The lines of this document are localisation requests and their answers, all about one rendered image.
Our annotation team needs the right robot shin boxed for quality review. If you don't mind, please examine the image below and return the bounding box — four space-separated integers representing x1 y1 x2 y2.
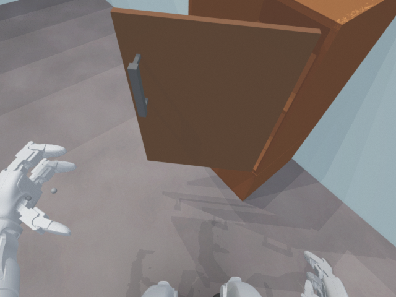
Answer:
227 277 241 284

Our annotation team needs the handle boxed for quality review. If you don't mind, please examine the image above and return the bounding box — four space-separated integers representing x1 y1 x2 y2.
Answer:
127 53 149 117

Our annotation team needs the right robot hand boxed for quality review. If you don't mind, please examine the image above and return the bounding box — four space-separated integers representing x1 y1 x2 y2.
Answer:
301 251 348 297

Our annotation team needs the cupboard door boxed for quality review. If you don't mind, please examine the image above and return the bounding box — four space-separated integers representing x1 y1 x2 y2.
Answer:
110 7 321 172

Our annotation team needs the left robot hand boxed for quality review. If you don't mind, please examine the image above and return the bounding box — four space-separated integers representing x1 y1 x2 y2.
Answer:
0 141 77 236

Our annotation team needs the robot left thigh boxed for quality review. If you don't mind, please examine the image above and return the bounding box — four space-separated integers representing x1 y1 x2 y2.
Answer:
141 284 178 297

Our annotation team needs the robot left forearm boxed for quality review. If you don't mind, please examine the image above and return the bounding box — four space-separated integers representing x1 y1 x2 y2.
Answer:
0 217 23 297

